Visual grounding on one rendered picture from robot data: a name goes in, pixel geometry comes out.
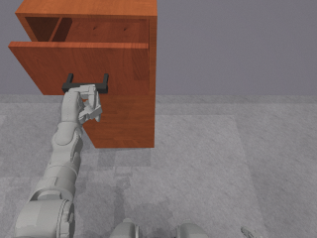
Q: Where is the drawer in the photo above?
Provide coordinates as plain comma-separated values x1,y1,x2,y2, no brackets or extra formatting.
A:
8,17,150,96

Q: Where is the left robot hand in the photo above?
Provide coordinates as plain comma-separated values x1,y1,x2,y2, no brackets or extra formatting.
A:
61,84,103,128

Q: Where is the cabinet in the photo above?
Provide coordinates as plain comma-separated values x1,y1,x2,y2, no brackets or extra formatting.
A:
15,0,158,149

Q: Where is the left robot forearm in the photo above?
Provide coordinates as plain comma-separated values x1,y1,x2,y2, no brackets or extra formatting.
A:
13,121,83,237

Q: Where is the robot left shin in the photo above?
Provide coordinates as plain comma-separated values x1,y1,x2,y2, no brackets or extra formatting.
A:
123,218,134,223

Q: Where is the robot left upper arm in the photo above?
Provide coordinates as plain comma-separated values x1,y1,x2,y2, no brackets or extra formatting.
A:
12,199,75,238

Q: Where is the right robot hand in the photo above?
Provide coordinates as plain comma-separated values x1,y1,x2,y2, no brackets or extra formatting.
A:
241,225,263,238

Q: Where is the robot shin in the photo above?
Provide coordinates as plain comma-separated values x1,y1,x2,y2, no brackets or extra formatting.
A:
181,219,192,224
123,218,134,223

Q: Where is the robot right shin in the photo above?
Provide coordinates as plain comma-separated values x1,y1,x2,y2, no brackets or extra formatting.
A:
181,219,192,224

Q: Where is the handle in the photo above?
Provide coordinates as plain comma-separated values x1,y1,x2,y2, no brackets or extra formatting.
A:
61,73,109,94

